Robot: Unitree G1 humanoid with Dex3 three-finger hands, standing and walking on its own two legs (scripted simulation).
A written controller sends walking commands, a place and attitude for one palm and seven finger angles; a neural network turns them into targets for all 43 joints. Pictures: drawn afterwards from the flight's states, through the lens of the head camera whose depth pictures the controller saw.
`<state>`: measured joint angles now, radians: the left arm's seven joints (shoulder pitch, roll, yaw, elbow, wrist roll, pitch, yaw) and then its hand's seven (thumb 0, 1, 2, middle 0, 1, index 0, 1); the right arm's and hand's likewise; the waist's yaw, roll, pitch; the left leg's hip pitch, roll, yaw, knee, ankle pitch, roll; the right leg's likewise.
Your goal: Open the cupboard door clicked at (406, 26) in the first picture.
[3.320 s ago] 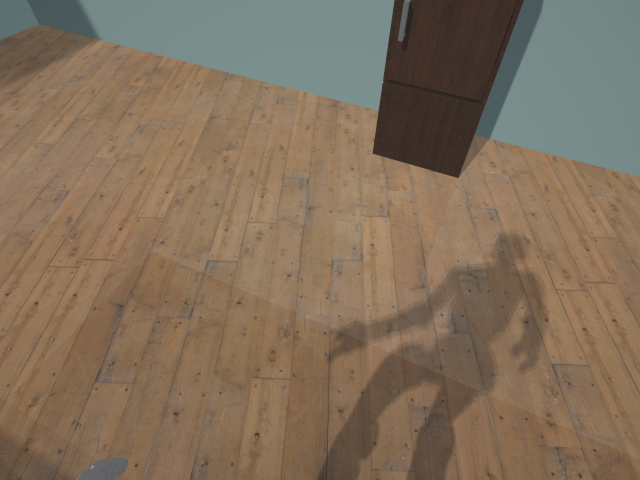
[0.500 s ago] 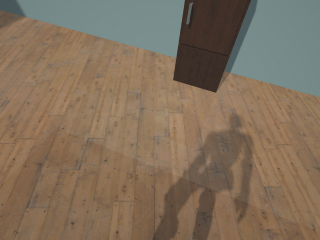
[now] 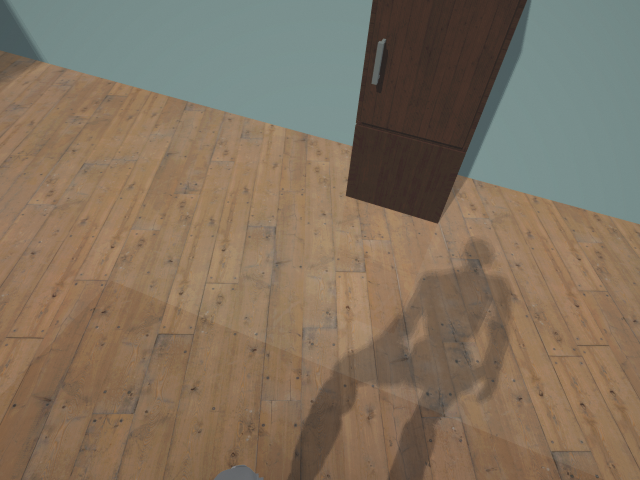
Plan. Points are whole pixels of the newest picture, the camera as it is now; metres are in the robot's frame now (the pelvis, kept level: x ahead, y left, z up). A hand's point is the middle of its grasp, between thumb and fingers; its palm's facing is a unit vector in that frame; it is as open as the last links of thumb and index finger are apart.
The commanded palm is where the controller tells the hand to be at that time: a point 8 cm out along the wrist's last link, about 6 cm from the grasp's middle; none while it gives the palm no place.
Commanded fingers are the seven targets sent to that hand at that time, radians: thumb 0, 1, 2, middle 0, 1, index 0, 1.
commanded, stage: walk to a spot facing it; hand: left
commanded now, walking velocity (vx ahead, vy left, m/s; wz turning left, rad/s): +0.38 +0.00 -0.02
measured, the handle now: (379, 61) +1.42 -0.16 -0.09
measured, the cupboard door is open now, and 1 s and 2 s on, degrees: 0 0 0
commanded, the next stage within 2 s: turn to face it in 0.96 s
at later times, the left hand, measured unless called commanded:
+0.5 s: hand (198, 389) +0.29 +0.21 -0.17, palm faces -0.04 -0.99 -0.17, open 7.3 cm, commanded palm none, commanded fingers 0.00 0.90 0.90 -0.20 -0.30 -0.20 -0.30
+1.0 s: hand (246, 303) +0.46 +0.15 -0.17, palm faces +0.04 -0.99 -0.17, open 7.3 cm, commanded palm none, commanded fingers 0.00 0.90 0.90 -0.20 -0.30 -0.20 -0.30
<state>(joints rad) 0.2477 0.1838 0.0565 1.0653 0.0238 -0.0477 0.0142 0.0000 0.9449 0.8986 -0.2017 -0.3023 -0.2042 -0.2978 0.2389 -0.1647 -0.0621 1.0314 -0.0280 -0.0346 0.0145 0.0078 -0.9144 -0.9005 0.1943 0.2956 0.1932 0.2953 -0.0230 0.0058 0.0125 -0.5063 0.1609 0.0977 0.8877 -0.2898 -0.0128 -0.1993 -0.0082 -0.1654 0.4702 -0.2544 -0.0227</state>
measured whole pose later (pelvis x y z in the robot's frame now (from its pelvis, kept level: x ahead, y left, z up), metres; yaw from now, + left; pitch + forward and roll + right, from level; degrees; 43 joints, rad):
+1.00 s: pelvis +0.47 -0.01 +0.00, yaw -2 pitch -1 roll -2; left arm 0.33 0.14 0.04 1.12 0.02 -0.08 0.01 0.00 0.92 0.90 -0.20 -0.30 -0.20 -0.30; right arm 0.16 -0.20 -0.07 1.03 -0.03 -0.02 0.03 0.01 -0.93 -0.90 0.19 0.30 0.19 0.30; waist 0.02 0.02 0.03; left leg -0.55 0.15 0.11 0.74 -0.15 -0.02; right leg -0.03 -0.01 -0.21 0.36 -0.31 -0.01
